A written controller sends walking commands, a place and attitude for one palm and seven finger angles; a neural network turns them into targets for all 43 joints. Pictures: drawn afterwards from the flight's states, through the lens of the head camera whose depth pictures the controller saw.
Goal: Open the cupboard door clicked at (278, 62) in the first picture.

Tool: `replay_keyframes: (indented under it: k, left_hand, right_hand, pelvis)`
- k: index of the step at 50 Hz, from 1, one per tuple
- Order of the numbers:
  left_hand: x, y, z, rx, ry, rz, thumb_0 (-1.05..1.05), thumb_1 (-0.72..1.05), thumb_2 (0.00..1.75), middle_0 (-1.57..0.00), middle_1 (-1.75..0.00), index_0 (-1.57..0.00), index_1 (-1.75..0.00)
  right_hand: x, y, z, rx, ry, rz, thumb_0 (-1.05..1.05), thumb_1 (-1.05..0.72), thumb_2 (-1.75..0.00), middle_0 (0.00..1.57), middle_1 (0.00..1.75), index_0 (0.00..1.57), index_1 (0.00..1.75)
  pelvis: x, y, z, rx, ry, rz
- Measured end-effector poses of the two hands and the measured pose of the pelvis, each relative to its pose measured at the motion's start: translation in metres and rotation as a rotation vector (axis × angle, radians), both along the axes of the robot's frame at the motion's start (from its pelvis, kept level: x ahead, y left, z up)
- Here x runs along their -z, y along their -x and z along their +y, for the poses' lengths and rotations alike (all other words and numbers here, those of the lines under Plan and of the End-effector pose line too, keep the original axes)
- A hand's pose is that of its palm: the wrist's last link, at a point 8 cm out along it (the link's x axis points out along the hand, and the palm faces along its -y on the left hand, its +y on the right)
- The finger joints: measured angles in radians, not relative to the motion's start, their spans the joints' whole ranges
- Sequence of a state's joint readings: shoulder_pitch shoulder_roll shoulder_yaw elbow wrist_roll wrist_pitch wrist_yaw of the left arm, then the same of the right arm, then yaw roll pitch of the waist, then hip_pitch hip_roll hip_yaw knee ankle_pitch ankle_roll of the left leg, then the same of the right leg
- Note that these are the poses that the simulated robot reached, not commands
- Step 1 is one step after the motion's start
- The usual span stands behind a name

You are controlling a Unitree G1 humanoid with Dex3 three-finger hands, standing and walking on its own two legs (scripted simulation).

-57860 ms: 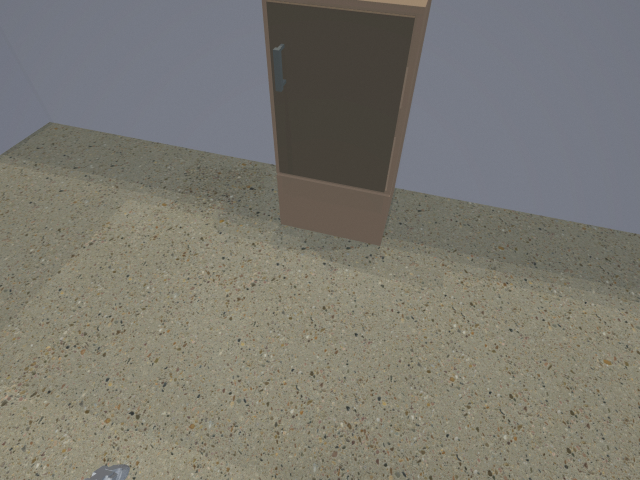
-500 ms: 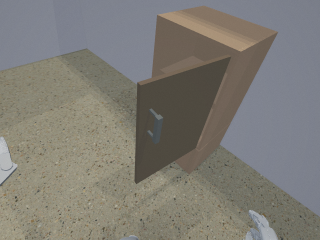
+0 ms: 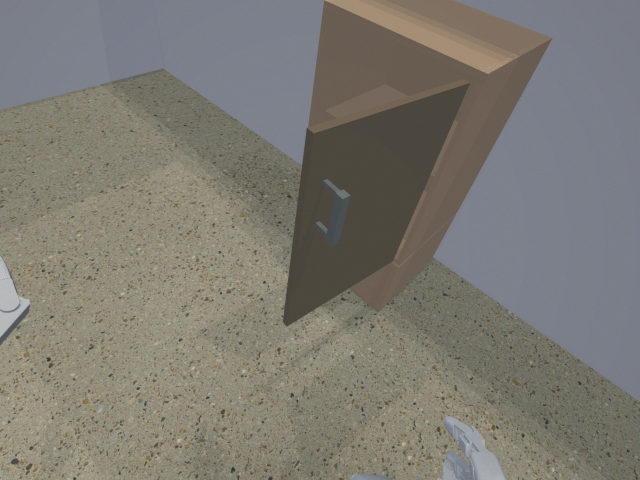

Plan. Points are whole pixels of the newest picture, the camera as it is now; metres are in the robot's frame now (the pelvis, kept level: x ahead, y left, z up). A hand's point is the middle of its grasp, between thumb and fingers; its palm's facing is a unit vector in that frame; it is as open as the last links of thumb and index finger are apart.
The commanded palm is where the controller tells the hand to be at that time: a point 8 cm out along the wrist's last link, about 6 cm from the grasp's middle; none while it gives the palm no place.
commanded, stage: stop stepping back and stand still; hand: left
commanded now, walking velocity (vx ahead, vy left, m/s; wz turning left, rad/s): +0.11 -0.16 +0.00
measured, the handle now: (330, 213) +0.57 -0.01 -0.02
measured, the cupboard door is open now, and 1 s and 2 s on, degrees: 81 81 81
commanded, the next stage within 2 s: let the arm hang, fingers relaxed in 0.42 s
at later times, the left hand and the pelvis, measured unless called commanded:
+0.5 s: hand (98, 318) +0.22 +0.22 +0.16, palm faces +0.36 -0.82 -0.45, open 7.4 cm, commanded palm none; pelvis +0.01 -0.02 +0.00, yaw -2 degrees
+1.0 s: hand out of the picture -0.04 +0.17 -0.16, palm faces +0.06 -0.97 -0.23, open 7.1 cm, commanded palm none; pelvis -0.01 -0.02 +0.00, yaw +2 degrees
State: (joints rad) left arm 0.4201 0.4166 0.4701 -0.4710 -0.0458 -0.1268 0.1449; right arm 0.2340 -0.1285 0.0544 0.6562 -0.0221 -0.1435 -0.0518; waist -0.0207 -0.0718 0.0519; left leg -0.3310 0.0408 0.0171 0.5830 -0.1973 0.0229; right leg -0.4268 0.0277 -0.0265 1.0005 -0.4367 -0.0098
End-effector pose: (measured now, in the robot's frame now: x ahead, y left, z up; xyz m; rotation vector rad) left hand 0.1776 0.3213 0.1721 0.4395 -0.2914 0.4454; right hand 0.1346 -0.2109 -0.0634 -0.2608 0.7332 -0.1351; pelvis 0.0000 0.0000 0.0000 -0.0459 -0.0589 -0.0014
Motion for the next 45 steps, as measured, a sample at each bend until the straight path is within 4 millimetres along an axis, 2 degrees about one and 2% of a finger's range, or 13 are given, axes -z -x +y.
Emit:
replay_keyframes:
  k: [5, 7, 10, 13, 15, 21, 27, 29, 32, 35, 38, 41, 45]
  left_hand:
    - [-0.02, 0.018, -0.044, 0.187, -0.058, 0.047, 0.02, 0.9, 0.9, -0.2, -0.3, -0.2, -0.3]
    - [-0.031, 0.023, -0.049, 0.194, -0.112, 0.063, 0.02, 0.89, 0.9, -0.21, -0.3, -0.21, -0.3]
    - [-0.04, 0.025, -0.042, 0.115, -0.19, 0.09, 0.02, 0.89, 0.9, -0.21, -0.3, -0.21, -0.31]
    - [-0.034, 0.022, -0.034, 0.025, -0.217, 0.109, 0.01, 0.89, 0.9, -0.21, -0.3, -0.21, -0.31]
    - [-0.028, 0.018, -0.033, -0.007, -0.175, 0.115, 0.01, 0.89, 0.9, -0.21, -0.3, -0.21, -0.31]
    - [-0.001, 0.007, -0.049, 0.025, -0.046, 0.12, 0.02, 0.89, 0.9, -0.21, -0.3, -0.21, -0.3]
    - [-0.004, -0.004, -0.061, 0.089, -0.117, 0.142, 0.02, 0.89, 0.9, -0.21, -0.3, -0.21, -0.3]
    - [0.03, -0.016, -0.057, 0.093, -0.094, 0.304, 0.01, 0.89, 0.9, -0.21, -0.3, -0.21, -0.3]
    - [0.116, -0.016, -0.056, 0.06, 0.048, 0.662, 0.01, 0.9, 0.9, -0.2, -0.3, -0.2, -0.3]
    - [0.2, 0.015, -0.074, 0.043, 0.2, 0.984, 0.01, 0.91, 0.9, -0.2, -0.3, -0.2, -0.3]
    - [0.265, 0.063, -0.1, 0.035, 0.358, 1.217, 0.01, 0.91, 0.9, -0.2, -0.3, -0.2, -0.3]
    - [0.304, 0.115, -0.125, -0.001, 0.51, 1.394, 0.01, 0.92, 0.9, -0.2, -0.3, -0.2, -0.3]
    - [0.313, 0.167, -0.115, -0.114, 0.573, 1.524, -0.01, 1.0, 0.9, -0.21, -0.3, -0.21, -0.3]
  right_hand:
    - [-0.015, 0.019, 0.0, 0.009, -0.01, 0.019, 0.02, -0.9, -0.9, 0.21, 0.3, 0.2, 0.3]
    - [-0.015, 0.02, -0.006, 0.023, -0.01, 0.028, 0.02, -0.89, -0.9, 0.21, 0.3, 0.2, 0.3]
    - [-0.008, 0.015, -0.019, 0.039, -0.018, 0.034, 0.02, -0.89, -0.9, 0.21, 0.3, 0.2, 0.3]
    - [0.012, 0.006, -0.036, 0.04, -0.024, 0.026, 0.02, -0.89, -0.9, 0.21, 0.3, 0.2, 0.3]
    - [0.02, 0.003, -0.045, 0.043, -0.023, 0.041, 0.02, -0.9, -0.9, 0.21, 0.3, 0.2, 0.3]
    - [0.021, -0.003, -0.062, 0.093, -0.001, 0.001, 0.02, -0.9, -0.9, 0.21, 0.3, 0.2, 0.3]
    - [0.015, -0.011, -0.061, 0.068, -0.016, -0.024, 0.02, -0.9, -0.9, 0.2, 0.3, 0.2, 0.3]
    - [0.028, -0.013, -0.063, 0.033, -0.045, 0.021, 0.01, -0.9, -0.9, 0.2, 0.3, 0.2, 0.3]
    - [0.052, -0.006, -0.066, 0.036, -0.077, 0.103, 0.01, -0.9, -0.9, 0.21, 0.3, 0.2, 0.3]
    - [0.067, 0.012, -0.065, 0.045, -0.089, 0.195, 0.01, -0.9, -0.9, 0.21, 0.3, 0.2, 0.3]
    - [0.075, 0.039, -0.063, 0.051, -0.072, 0.313, 0.01, -0.9, -0.9, 0.21, 0.3, 0.2, 0.3]
    - [0.076, 0.07, -0.058, 0.06, -0.055, 0.441, 0.01, -0.9, -0.9, 0.2, 0.3, 0.2, 0.3]
    - [0.075, 0.105, -0.049, 0.056, -0.049, 0.591, 0.01, -0.9, -0.9, 0.2, 0.3, 0.2, 0.3]
  pelvis:
    - [-0.016, 0.0, -0.003, 0.025, 0.014, 0.023]
    - [-0.019, -0.002, -0.007, 0.027, 0.016, 0.035]
    - [-0.018, -0.002, -0.014, 0.022, -0.001, 0.052]
    - [-0.004, 0.006, -0.02, 0.037, -0.041, 0.067]
    - [-0.003, 0.007, -0.02, 0.034, -0.032, 0.054]
    - [0.004, -0.008, -0.019, 0.02, -0.039, 0.035]
    - [0.0, -0.007, -0.025, 0.029, -0.057, 0.05]
    - [0.001, -0.002, -0.023, 0.021, -0.053, 0.066]
    - [0.006, 0.004, -0.02, 0.011, -0.05, 0.079]
    - [0.009, 0.006, -0.02, -0.005, -0.051, 0.069]
    - [0.011, 0.005, -0.022, -0.019, -0.048, 0.043]
    - [0.009, 0.004, -0.024, -0.024, -0.052, 0.025]
    - [0.002, 0.007, -0.026, -0.034, -0.04, 0.027]
